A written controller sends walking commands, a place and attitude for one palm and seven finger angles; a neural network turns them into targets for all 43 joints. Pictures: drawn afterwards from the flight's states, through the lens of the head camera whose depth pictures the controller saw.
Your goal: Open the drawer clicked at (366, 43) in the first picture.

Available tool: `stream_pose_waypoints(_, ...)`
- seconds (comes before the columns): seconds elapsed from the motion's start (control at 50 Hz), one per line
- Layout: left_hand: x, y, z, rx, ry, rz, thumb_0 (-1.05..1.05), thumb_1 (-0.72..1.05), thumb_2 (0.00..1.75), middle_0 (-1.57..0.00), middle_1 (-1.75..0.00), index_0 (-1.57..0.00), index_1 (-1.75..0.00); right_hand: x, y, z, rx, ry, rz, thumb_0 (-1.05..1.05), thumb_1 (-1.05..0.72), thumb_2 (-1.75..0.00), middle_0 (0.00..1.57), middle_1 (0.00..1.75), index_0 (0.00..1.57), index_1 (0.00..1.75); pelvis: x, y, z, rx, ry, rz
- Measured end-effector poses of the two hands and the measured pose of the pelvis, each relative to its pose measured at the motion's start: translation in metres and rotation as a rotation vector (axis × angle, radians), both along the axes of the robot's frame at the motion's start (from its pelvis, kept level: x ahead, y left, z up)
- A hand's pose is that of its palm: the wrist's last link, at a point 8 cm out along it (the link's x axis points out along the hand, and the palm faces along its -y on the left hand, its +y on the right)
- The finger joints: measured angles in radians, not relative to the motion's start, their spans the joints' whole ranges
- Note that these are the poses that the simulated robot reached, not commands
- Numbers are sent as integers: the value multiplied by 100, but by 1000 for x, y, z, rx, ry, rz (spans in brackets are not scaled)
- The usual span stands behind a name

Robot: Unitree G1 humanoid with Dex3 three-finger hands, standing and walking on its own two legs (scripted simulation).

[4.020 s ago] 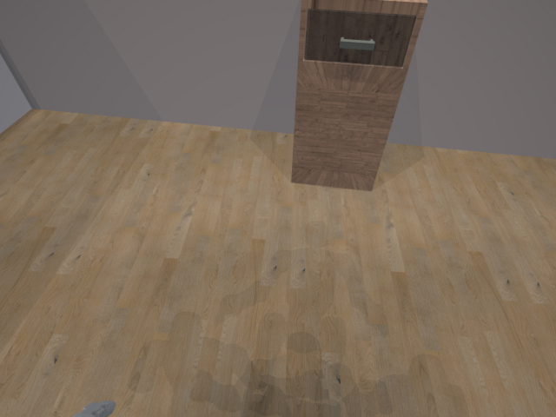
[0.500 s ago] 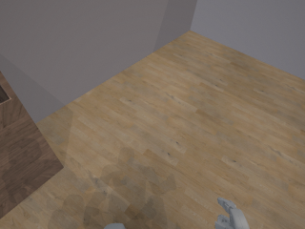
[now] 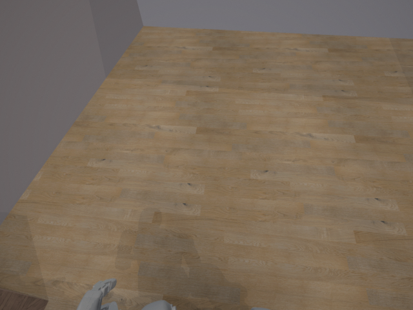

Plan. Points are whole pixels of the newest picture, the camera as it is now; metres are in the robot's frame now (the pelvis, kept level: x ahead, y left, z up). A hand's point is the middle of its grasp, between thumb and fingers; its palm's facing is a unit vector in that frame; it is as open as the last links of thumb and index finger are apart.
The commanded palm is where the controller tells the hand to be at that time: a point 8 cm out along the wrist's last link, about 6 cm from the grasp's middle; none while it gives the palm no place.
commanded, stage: turn to face it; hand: left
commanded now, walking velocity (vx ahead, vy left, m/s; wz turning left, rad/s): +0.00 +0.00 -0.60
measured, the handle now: out of the picture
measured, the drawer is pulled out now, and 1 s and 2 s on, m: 0.00 0.00 0.00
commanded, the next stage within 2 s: none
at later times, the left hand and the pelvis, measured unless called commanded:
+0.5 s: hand out of the picture +0.06 +0.22 -0.16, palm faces +0.11 -0.98 -0.16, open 7.4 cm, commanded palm none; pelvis +0.00 +0.03 +0.02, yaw +4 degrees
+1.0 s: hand out of the picture -0.02 +0.18 -0.12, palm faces +0.37 -0.88 -0.30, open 7.4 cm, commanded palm none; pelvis -0.03 -0.04 +0.02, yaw +22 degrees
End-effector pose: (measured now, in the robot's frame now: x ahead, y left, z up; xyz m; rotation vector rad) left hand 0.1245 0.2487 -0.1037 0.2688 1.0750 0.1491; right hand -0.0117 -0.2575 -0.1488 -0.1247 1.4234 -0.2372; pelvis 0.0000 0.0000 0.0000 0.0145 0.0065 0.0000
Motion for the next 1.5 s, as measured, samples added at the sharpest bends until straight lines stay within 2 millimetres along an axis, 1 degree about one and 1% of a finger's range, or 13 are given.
stream_pose_waypoints(0.14, 7, -17, 4, -22, 29, -52, 0, 91, 90, -20, -30, -20, -29, 33, 1, 16, -8, -124, -31, 1, -91, -90, 20, 30, 20, 30, 4, -2, 12, -2, 0, -64)
stream_pose_waypoints(0.3, -6, -16, -20, -122, 17, -2, 0, 90, 90, -20, -30, -20, -30, 54, 30, 24, -24, -154, 30, 0, -91, -90, 20, 30, 20, 30, 14, 16, 7, -53, -22, -11)
stream_pose_waypoints(0.38, -28, -2, -37, -165, 48, 85, 0, 90, 90, -20, -30, -20, -30, 58, 52, 28, -24, -133, 93, 0, -91, -90, 20, 30, 20, 30, 14, 27, 4, -45, -27, 27)
stream_pose_waypoints(0.5, -79, 22, -31, -139, 173, 166, 0, 91, 90, -20, -30, -20, -29, 60, 62, 38, -26, -108, 145, 1, -92, -90, 20, 30, 21, 30, 4, 35, 16, -55, 0, 72)
stream_pose_waypoints(0.6, -110, 38, -21, -85, 216, 229, 0, 91, 90, -19, -30, -20, -29, 62, 54, 38, -23, -95, 181, 1, -91, -90, 20, 30, 21, 30, -5, 31, 19, -55, 18, 118)
stream_pose_waypoints(0.7, -119, 38, -13, -39, 180, 274, 0, 91, 90, -19, -30, -19, -29, 64, 33, 32, -19, -92, 221, 1, -91, -90, 20, 30, 21, 30, -16, 16, 16, -44, 21, 179)
stream_pose_waypoints(0.8, -121, 18, -2, -4, 83, 316, 0, 91, 90, -19, -30, -19, -29, 74, 5, 17, 2, -97, 274, 1, -91, -90, 20, 30, 21, 30, -26, -9, 10, -19, 18, 248)
stream_pose_waypoints(0.86, -135, 2, 6, 16, 52, 346, 0, 91, 90, -19, -30, -20, -29, 87, -8, 12, 13, -111, 308, 1, -91, -90, 20, 30, 20, 30, -31, -22, 9, -6, 5, 292)
stream_pose_waypoints(1.02, -176, -33, 14, -11, 63, 444, 0, 90, 90, -20, -30, -20, -29, 125, -14, 24, 34, -153, 432, 1, -91, -90, 20, 30, 20, 30, -32, -38, 20, 36, -8, 407)
stream_pose_waypoints(1.14, -219, -46, 2, -52, 98, 549, 0, 91, 90, -20, -30, -20, -30, 153, 11, 25, 30, -135, 561, 1, -91, -90, 20, 30, 20, 30, -38, -36, 17, 35, -3, 492)
stream_pose_waypoints(1.34, -322, -29, -37, -109, 247, 754, 0, 91, 90, -20, -30, -20, -30, 204, 109, 36, 35, -296, 795, 1, -91, -90, 20, 30, 20, 30, -56, -8, -2, 6, 7, 616)
stream_pose_waypoints(1.4, -329, -21, -31, -103, 242, 788, 0, 91, 90, -20, -30, -20, -29, 202, 120, 44, 31, -310, 825, 0, -91, -90, 20, 30, 20, 30, -57, -4, 4, -11, -4, 643)
stream_pose_waypoints(1.5, -316, -8, -16, -77, 149, 811, 0, 91, 90, -19, -30, -19, -29, 196, 125, 47, 40, -280, 857, 0, -91, -90, 20, 30, 21, 30, -58, -4, 13, -18, -12, 695)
